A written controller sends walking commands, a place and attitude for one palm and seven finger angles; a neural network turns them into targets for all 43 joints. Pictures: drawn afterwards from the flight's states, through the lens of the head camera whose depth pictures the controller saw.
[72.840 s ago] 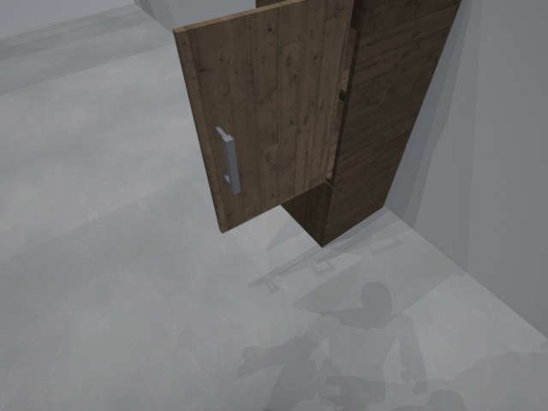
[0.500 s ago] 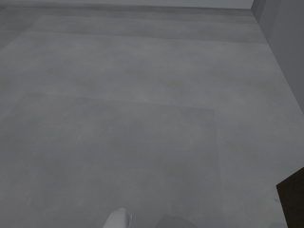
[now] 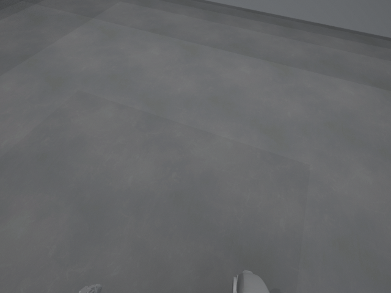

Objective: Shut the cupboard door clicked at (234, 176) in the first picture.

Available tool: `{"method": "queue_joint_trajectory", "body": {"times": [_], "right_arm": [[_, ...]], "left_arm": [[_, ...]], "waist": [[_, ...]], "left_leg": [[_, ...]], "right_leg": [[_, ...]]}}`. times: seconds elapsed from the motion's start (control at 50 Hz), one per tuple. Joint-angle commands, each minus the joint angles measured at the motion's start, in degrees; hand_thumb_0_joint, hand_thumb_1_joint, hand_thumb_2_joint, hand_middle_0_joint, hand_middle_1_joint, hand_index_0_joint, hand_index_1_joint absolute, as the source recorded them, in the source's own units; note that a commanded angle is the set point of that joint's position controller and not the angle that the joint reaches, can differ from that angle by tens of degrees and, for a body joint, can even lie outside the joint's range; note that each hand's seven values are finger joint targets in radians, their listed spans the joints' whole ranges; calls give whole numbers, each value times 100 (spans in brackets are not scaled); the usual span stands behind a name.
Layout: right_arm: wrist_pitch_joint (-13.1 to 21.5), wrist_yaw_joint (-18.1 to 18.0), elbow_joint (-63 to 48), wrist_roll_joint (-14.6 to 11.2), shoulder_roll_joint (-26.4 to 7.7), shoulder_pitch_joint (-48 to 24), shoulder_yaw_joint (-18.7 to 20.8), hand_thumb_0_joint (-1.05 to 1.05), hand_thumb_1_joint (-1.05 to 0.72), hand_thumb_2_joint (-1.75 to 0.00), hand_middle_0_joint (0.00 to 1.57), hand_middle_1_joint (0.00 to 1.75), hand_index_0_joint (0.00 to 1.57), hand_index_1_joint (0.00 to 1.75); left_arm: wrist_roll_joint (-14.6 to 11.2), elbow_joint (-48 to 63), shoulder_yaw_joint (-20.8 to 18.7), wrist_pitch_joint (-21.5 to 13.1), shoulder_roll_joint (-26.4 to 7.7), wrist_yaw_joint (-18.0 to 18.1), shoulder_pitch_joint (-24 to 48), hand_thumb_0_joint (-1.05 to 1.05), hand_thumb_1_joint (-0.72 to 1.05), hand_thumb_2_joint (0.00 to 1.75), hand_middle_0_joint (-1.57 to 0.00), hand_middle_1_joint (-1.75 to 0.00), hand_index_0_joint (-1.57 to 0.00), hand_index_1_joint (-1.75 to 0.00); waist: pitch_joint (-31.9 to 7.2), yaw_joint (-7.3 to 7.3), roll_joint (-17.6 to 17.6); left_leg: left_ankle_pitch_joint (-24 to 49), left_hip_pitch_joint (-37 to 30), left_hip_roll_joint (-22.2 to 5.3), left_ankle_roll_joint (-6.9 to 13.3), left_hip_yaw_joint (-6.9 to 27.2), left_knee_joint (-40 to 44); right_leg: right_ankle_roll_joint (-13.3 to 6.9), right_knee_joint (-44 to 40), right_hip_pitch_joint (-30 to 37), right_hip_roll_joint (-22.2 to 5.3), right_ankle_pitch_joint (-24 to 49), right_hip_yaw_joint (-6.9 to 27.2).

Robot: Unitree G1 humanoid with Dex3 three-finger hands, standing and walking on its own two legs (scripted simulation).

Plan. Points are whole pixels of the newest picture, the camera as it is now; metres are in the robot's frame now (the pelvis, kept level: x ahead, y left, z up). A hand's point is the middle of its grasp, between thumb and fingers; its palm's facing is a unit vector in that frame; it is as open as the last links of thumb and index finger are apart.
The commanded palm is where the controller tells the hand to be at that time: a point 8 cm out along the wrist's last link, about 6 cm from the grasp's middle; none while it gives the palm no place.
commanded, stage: turn to face it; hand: left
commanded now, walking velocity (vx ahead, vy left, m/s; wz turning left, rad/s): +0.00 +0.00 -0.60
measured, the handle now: out of the picture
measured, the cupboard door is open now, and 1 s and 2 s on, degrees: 6 6 6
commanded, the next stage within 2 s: none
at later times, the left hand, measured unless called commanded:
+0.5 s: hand (145, 266) +0.20 +0.13 -0.17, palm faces -0.14 -0.96 -0.23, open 7.3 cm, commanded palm none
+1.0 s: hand (159, 212) +0.34 +0.12 -0.16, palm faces -0.48 -0.84 -0.24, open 7.4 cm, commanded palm none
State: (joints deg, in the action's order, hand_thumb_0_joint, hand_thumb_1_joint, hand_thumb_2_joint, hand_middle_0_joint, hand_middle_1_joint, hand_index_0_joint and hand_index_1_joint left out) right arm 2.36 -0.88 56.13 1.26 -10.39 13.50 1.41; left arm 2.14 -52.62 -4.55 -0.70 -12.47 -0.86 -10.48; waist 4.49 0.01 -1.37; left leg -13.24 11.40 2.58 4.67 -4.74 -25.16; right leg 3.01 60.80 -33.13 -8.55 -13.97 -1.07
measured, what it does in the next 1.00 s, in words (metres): walks ahead, turning right: right foot, then left foot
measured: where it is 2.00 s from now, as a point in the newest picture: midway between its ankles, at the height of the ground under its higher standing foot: outside the picture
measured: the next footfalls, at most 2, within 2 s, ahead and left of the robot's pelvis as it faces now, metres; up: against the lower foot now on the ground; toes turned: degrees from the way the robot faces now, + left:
right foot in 0.22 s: +0.19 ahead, -0.15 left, +0.00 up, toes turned -8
left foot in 0.64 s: +0.20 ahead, +0.09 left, +0.00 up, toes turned -17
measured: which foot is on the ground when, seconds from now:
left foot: down 0.00-0.22, up 0.24-0.62, down 0.64-1.00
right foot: up 0.00-0.20, down 0.22-0.64, up 0.66-1.00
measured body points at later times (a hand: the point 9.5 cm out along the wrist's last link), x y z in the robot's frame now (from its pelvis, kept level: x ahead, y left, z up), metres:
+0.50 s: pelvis +0.12 -0.05 +0.00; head +0.16 -0.06 +0.45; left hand +0.21 +0.18 -0.15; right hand +0.14 -0.30 -0.15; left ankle +0.13 +0.10 -0.68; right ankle +0.15 -0.15 -0.74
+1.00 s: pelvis +0.14 -0.02 +0.00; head +0.19 -0.04 +0.44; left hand +0.36 +0.16 -0.14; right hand +0.07 -0.28 -0.14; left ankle +0.17 +0.10 -0.74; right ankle +0.08 -0.14 -0.71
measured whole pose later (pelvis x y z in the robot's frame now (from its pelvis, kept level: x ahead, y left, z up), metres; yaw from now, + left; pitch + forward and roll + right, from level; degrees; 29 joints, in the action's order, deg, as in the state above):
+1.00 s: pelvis +0.14 -0.02 +0.00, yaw -31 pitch +0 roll -2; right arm -0.9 -1.4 52.1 1.8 -12.0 11.8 2.0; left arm 1.6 -50.4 -5.4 4.3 -15.2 -2.6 -9.2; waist 5.1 0.2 0.7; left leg -20.3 10.4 -8.2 -1.5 -12.1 -31.2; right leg 2.2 45.2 -22.4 -1.8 -22.2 -3.1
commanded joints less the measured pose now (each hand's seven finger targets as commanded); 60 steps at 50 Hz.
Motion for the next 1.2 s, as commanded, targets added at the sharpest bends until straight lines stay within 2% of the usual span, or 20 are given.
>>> {"method": "queue_joint_trajectory", "body": {"times": [0.0,0.1,0.16,0.18,0.22,0.24,0.36,0.52,0.58,0.6,0.62,0.64,0.66,0.74,0.94,0.98,1.0,1.04,1.06,1.18], "right_arm": [[125,-63,-77,-2,-653,439,147,0,-90,-90,20,30,20,30],[66,-109,177,40,-698,621,166,0,-90,-90,20,30,20,30],[-28,-132,187,21,-770,504,203,0,-90,-90,20,30,20,30],[-37,-111,170,-22,-721,491,196,0,-90,-90,20,30,20,30],[-99,-100,-17,-88,-491,744,202,0,-90,-90,20,30,20,30],[-188,-137,-39,-88,-553,672,204,0,-90,-90,20,30,20,30],[-408,-41,-112,-2,-364,291,199,0,-90,-90,20,30,20,30],[-326,-74,-597,-79,-505,-302,220,0,-90,-90,20,30,20,30],[-238,-125,-516,-120,-597,141,231,0,-90,-90,20,30,20,30],[-175,-161,-499,-97,-869,294,272,0,-90,-90,20,30,20,30],[-141,-175,-612,-11,-1399,205,365,0,-90,-90,20,30,20,30],[-191,-188,-707,-2,-1531,193,394,0,-90,-90,20,30,20,30],[-213,-215,-800,54,-1441,5,334,0,-90,-90,20,30,20,30],[-158,-244,-929,44,-1079,-416,206,0,-90,-90,20,30,20,30],[-239,-115,-693,59,-1385,79,404,0,-90,-90,20,30,20,30],[-244,-95,-716,34,-1461,-66,429,0,-90,-90,20,30,20,30],[-244,-67,-768,-16,-1466,-179,445,0,-90,-90,20,30,20,30],[-298,-35,-1203,-68,-796,-489,268,0,-90,-90,20,30,20,30],[-390,-102,-1147,-84,-946,-447,235,0,-90,-90,20,30,20,30],[-439,-8,-866,-29,-875,-252,263,0,-90,-90,20,30,20,30]], "left_arm": [[-45,189,63,72,-110,7,-207,0,90,90,-20,-30,-20,-30],[-91,188,132,97,-91,43,36,0,90,90,-20,-30,-20,-30],[-66,73,23,67,-276,23,-562,0,90,90,-20,-30,-20,-30],[-44,-48,-36,12,-523,31,-989,0,90,90,-20,-30,-20,-30],[-103,-213,-137,-71,-1203,103,-1585,0,90,90,-20,-30,-20,-30],[-138,-98,-134,-24,-1059,186,-1267,0,90,90,-20,-30,-20,-30],[-78,223,-162,49,-634,230,-188,0,90,90,-20,-30,-20,-30],[-28,237,-261,144,-916,140,-376,0,90,90,-20,-30,-20,-30],[-83,324,-273,206,-913,133,-127,0,90,90,-20,-30,-20,-30],[-129,408,-232,226,-709,117,-76,0,90,90,-20,-30,-20,-30],[-190,526,-171,228,-414,56,-177,0,90,90,-20,-30,-20,-30],[-123,613,-155,220,-571,38,52,0,90,90,-20,-30,-20,-30],[-90,667,-194,240,-637,5,51,0,90,90,-20,-30,-20,-30],[-75,443,-218,370,-586,-90,-249,0,90,90,-20,-30,-20,-30],[-81,774,-90,347,-476,-160,346,0,90,90,-20,-30,-20,-30],[-87,713,-121,300,-557,-153,31,0,90,90,-20,-30,-20,-30],[-74,572,-164,250,-756,-134,-452,0,90,90,-20,-30,-20,-30],[-71,334,-359,139,-1818,42,-1194,0,90,90,-20,-30,-20,-30],[-124,333,-332,165,-1769,112,-1164,0,90,90,-20,-30,-20,-30],[-84,738,-169,173,-1181,148,79,0,90,90,-20,-30,-20,-30]], "waist": [[-84,-39,476],[-50,2,757],[-239,-278,558],[-516,-454,78],[-1078,-452,-1469],[-817,-299,-1070],[-967,80,-211],[-904,-138,-711],[-1049,145,-715],[-1116,221,-59],[-1048,178,1476],[-775,257,1607],[-616,138,1033],[-512,-138,1155],[-571,200,1477],[-714,-29,1316],[-943,-304,941],[-1146,-608,-1673],[-1133,-537,-1262],[-818,28,-670]], "left_leg": [[1467,-39,-1433,608,1097,1354],[2648,-337,-1647,411,474,764],[2158,-161,-1610,135,179,-203],[1682,97,-1287,-72,-22,-1029],[-2494,1578,-72,-579,-273,-3865],[-2385,1711,-375,-592,400,-4224],[-786,1437,-605,-764,484,-3820],[-1104,1065,-357,-782,498,-1669],[-218,-240,-310,-737,462,-108],[-106,-955,-828,-616,861,565],[343,-1367,-2221,-155,2231,1043],[1234,-918,-2939,351,2542,1021],[1862,-455,-2929,590,2207,892],[3504,-620,-2025,218,675,399],[3052,-806,-2202,149,14,-89],[2929,-594,-2142,-87,-195,-615],[2571,-171,-1945,-328,-434,-1366],[-2436,2228,-584,-913,-376,-4036],[-2341,2346,-790,-850,416,-4497],[-843,1869,-799,-998,416,-3882]], "right_leg": [[-3,-994,246,114,599,-30],[-263,-2137,1004,450,559,-118],[-359,-2886,2090,648,890,-165],[-456,-3210,2737,511,1734,134],[-1699,-4032,3699,-1467,4317,2624],[-1867,-4202,3268,-1452,3615,2634],[-1323,-4486,1952,-328,1377,1551],[-1372,-4274,2030,-231,1168,2307],[-965,-3802,1401,86,1173,2218],[-673,-3361,779,539,531,1790],[-338,-2216,-184,1321,-956,926],[-163,-993,-257,1147,-1927,399],[-98,-263,-96,958,-1763,447],[40,637,-174,806,-1111,213],[-129,-1800,952,836,-848,-491],[-247,-2693,1650,874,-197,-521],[-346,-3407,2516,798,672,-410],[-1420,-3822,3735,-1434,4625,2561],[-1704,-3895,3492,-1510,4008,2357],[-1272,-4020,2290,-386,2127,1344]]}}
